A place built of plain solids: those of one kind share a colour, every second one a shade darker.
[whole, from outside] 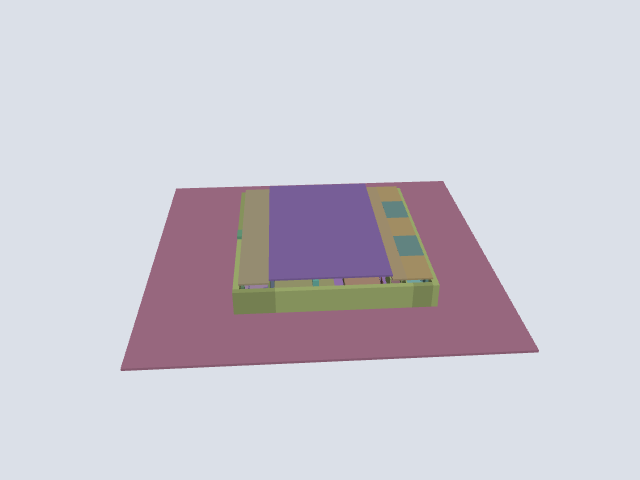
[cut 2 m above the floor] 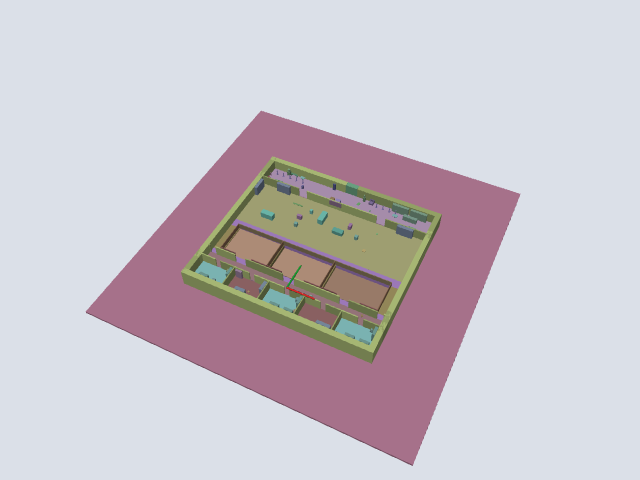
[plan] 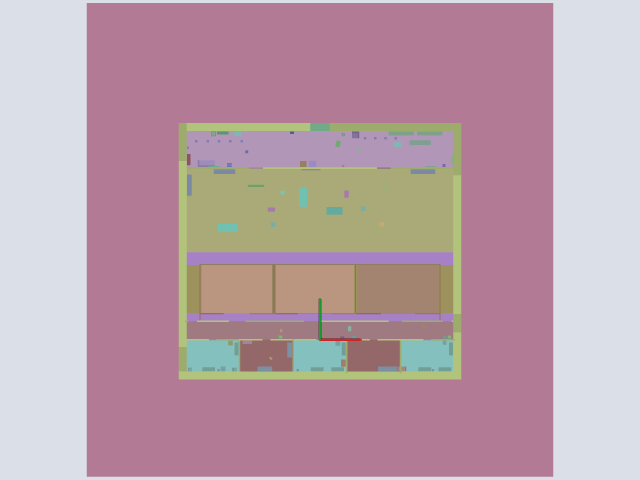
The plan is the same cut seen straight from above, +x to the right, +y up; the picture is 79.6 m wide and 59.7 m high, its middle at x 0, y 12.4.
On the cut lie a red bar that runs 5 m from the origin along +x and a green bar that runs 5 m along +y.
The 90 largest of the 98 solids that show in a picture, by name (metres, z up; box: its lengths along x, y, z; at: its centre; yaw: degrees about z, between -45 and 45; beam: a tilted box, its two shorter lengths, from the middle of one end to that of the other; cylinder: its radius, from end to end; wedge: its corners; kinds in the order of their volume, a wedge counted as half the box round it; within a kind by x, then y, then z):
{
 "ground_under_all_1": {"box": [58.01, 58.9, 0.4], "at": [0.0, 12.41, -0.75]},
 "wall_1": {"box": [1.0, 5.85, 4.07], "at": [-17.08, -2.04, 1.43]},
 "wall_2": {"box": [1.0, 4.1, 4.07], "at": [-17.08, 1.14, 1.43]},
 "wall_3": {"box": [1.0, 20.85, 4.07], "at": [-17.08, 11.81, 1.43]},
 "wall_4": {"box": [1.0, 6.5, 4.07], "at": [-17.08, 23.69, 1.43]},
 "wall_5": {"box": [2.96, 0.2, 4.07], "at": [-15.3, -0.01, 1.43]},
 "wall_6": {"box": [2.96, 0.2, 4.07], "at": [-15.3, -0.01, 1.43]},
 "wall_7": {"box": [8.47, 1.0, 4.07], "at": [-13.34, -4.46, 1.43]},
 "wall_8": {"box": [3.98, 0.2, 4.07], "at": [-13.29, 2.29, 1.43]},
 "wall_9": {"box": [7.98, 0.2, 4.07], "at": [-12.79, 21.34, 1.43]},
 "wall_10": {"box": [0.2, 4.25, 4.07], "at": [-10.01, -2.04, 1.43]},
 "wall_11": {"box": [5.72, 0.2, 4.07], "at": [-10.01, -0.01, 1.43]},
 "wall_12": {"box": [16.38, 1.0, 4.07], "at": [-9.39, 26.44, 1.43]},
 "wall_13": {"box": [2.96, 0.2, 4.07], "at": [-8.63, -0.01, 1.43]},
 "wall_14": {"box": [8.47, 1.0, 4.07], "at": [-6.67, -4.46, 1.43]},
 "wall_15": {"box": [7.26, 0.2, 4.07], "at": [-5.62, 2.29, 1.43]},
 "wall_16": {"box": [0.2, 4.25, 4.07], "at": [-3.33, -2.04, 1.43]},
 "wall_17": {"box": [5.72, 0.2, 4.07], "at": [-3.33, -0.01, 1.43]},
 "wall_18": {"box": [8.47, 1.0, 4.07], "at": [0.0, -4.46, 1.43]},
 "wall_19": {"box": [14.2, 0.2, 4.07], "at": [0.0, 21.34, 1.43]},
 "wall_20": {"box": [2.96, 0.2, 4.07], "at": [1.96, -0.01, 1.43]},
 "wall_21": {"box": [0.2, 4.25, 4.07], "at": [3.33, -2.04, 1.43]},
 "wall_22": {"box": [8.43, 0.2, 4.07], "at": [4.32, 2.29, 1.43]},
 "wall_23": {"box": [2.96, 0.2, 4.07], "at": [4.71, -0.01, 1.43]},
 "wall_24": {"box": [8.47, 1.0, 4.07], "at": [6.67, -4.46, 1.43]},
 "wall_25": {"box": [2.96, 0.2, 4.07], "at": [8.63, -0.01, 1.43]},
 "wall_26": {"box": [16.38, 1.0, 4.07], "at": [9.39, 26.44, 1.43]},
 "wall_27": {"box": [0.2, 4.25, 4.07], "at": [10.01, -2.04, 1.43]},
 "wall_28": {"box": [5.72, 0.2, 4.07], "at": [10.01, -0.01, 1.43]},
 "wall_29": {"box": [2.96, 0.2, 4.07], "at": [11.38, -0.01, 1.43]},
 "wall_30": {"box": [5.09, 0.2, 4.07], "at": [12.73, 2.29, 1.43]},
 "wall_31": {"box": [7.98, 0.2, 4.07], "at": [12.79, 21.34, 1.43]},
 "wall_32": {"box": [8.47, 1.0, 4.07], "at": [13.34, -4.46, 1.43]},
 "wall_33": {"box": [2.96, 0.2, 4.07], "at": [15.3, -0.01, 1.43]},
 "wall_34": {"box": [2.96, 0.2, 4.07], "at": [15.3, -0.01, 1.43]},
 "wall_35": {"box": [1.0, 5.85, 4.07], "at": [17.08, -2.04, 1.43]},
 "wall_36": {"box": [1.0, 4.1, 4.07], "at": [17.08, 1.14, 1.43]},
 "wall_37": {"box": [1.0, 20.85, 4.07], "at": [17.08, 11.81, 1.43]},
 "wall_38": {"box": [1.0, 6.5, 4.07], "at": [17.08, 23.69, 1.43]},
 "floor_yard_1": {"box": [33.35, 10.45, 1.36], "at": [0.0, 16.11, 0.08]},
 "floor_lobby_1": {"box": [33.35, 4.7, 1.36], "at": [0.0, 23.69, 0.08]},
 "ceil_hall_1": {"box": [33.35, 19.05, 0.3], "at": [0.0, 11.81, 4.96]},
 "floor_plot_1": {"box": [8.8, 6.0, 1.18], "at": [-10.32, 6.29, -0.01]},
 "floor_plot_2": {"box": [9.75, 6.0, 0.6], "at": [-0.65, 6.29, -0.3]},
 "floor_plot_3": {"box": [10.1, 6.0, 0.6], "at": [9.68, 6.29, -0.3]},
 "floor_walkway_1": {"box": [33.35, 1.0, 1.36], "at": [0.0, 2.79, 0.08]},
 "floor_walkway_2": {"box": [33.35, 1.6, 1.36], "at": [0.0, 10.09, 0.08]},
 "floor_store_1": {"box": [6.67, 4.05, 1.36], "at": [-13.34, -2.04, 0.08]},
 "floor_store_2": {"box": [6.67, 4.05, 1.36], "at": [0.0, -2.04, 0.08]},
 "floor_store_3": {"box": [6.67, 4.05, 1.36], "at": [13.34, -2.04, 0.08]},
 "floor_back_corridor_1": {"box": [33.35, 2.3, 1.36], "at": [0.0, 1.14, 0.08]},
 "floor_office_1": {"box": [6.67, 4.05, 1.36], "at": [-6.67, -2.04, 0.08]},
 "floor_office_2": {"box": [6.67, 4.05, 1.36], "at": [6.67, -2.04, 0.08]},
 "ceil_lobby_1": {"box": [33.35, 4.7, 0.3], "at": [0.0, 23.69, 4.31]},
 "floor_baulk_1": {"box": [1.95, 6.0, 1.36], "at": [-15.7, 6.29, 0.08]},
 "floor_baulk_2": {"box": [0.4, 6.0, 1.36], "at": [-5.72, 6.29, 0.08]},
 "floor_baulk_3": {"box": [0.4, 6.0, 1.36], "at": [4.42, 6.29, 0.08]},
 "floor_baulk_4": {"box": [1.95, 6.0, 1.36], "at": [15.7, 6.29, 0.08]},
 "ceil_store_1": {"box": [6.67, 4.05, 0.3], "at": [-13.34, -2.04, 4.16]},
 "ceil_store_2": {"box": [6.67, 4.05, 0.3], "at": [0.0, -2.04, 4.16]},
 "ceil_store_3": {"box": [6.67, 4.05, 0.3], "at": [13.34, -2.04, 4.16]},
 "ceil_back_corridor_1": {"box": [33.35, 2.3, 0.3], "at": [0.0, 1.14, 4.16]},
 "ceil_office_1": {"box": [6.67, 4.05, 0.3], "at": [-6.67, -2.04, 4.16]},
 "ceil_office_2": {"box": [6.67, 4.05, 0.3], "at": [6.67, -2.04, 4.16]},
 "shelves_store_1": {"box": [1.6, 0.5, 2.0], "at": [-13.86, -3.68, 1.76]},
 "shelves_store_2": {"box": [1.6, 0.5, 2.0], "at": [-0.36, -3.68, 1.76]},
 "shelves_store_3": {"box": [1.6, 0.5, 2.0], "at": [2.19, -3.68, 1.76]},
 "shelves_store_4": {"box": [0.5, 1.6, 2.0], "at": [2.96, -1.16, 1.76]},
 "shelves_store_5": {"box": [1.6, 0.5, 2.0], "at": [13.03, -3.68, 1.76]},
 "shelves_store_6": {"box": [1.6, 0.5, 2.0], "at": [15.53, -3.68, 1.76]},
 "shelves_store_7": {"box": [0.5, 1.6, 2.0], "at": [16.3, -1.16, 1.76]},
 "door_leaf_1": {"box": [2.4, 0.97, 4.63], "at": [0.0, 26.45, 1.72]},
 "cabinets_hall_1": {"box": [0.6, 2.65, 2.0], "at": [-16.25, 19.21, 1.76]},
 "cabinets_hall_2": {"box": [2.7, 0.6, 2.0], "at": [-11.88, 20.91, 1.76]},
 "cabinets_hall_3": {"box": [3.05, 0.6, 2.0], "at": [12.8, 20.91, 1.76]},
 "rail_far_1": {"box": [29.97, 0.12, 2.41], "at": [0.0, 9.35, 0.6]},
 "rail_baulk_1": {"box": [0.12, 6.9, 2.41], "at": [-14.93, 5.84, 0.6]},
 "rail_baulk_2": {"box": [0.12, 6.0, 2.41], "at": [-5.72, 6.29, 0.6]},
 "rail_baulk_3": {"box": [0.12, 6.0, 2.41], "at": [4.42, 6.29, 0.6]},
 "rail_baulk_4": {"box": [0.12, 6.9, 2.41], "at": [14.93, 5.84, 0.6]},
 "cabinets_office_1": {"box": [1.85, 0.6, 2.0], "at": [-6.86, -3.63, 1.76]},
 "cabinets_office_2": {"box": [0.6, 1.85, 2.0], "at": [-3.77, -1.28, 1.76]},
 "cabinets_office_3": {"box": [2.45, 0.6, 2.0], "at": [8.43, -3.63, 1.76]},
 "console_hall_1": {"box": [2.4, 1.0, 1.16], "at": [-11.5, 13.93, 1.33]},
 "console_hall_2": {"box": [1.0, 2.4, 1.16], "at": [-2.09, 17.73, 1.33]},
 "console_hall_3": {"box": [2.0, 0.95, 0.79], "at": [1.81, 16.03, 1.15]},
 "lockers_lobby_1": {"box": [3.15, 0.5, 1.8], "at": [10.1, 25.66, 1.66]},
 "lockers_lobby_2": {"box": [3.15, 0.5, 1.8], "at": [13.65, 25.66, 1.66]},
 "desk_lobby_1": {"box": [2.65, 0.6, 1.05], "at": [12.45, 24.51, 1.28]},
 "machine_lobby_1": {"box": [0.9, 0.8, 1.73], "at": [-0.93, 21.87, 1.73]}
}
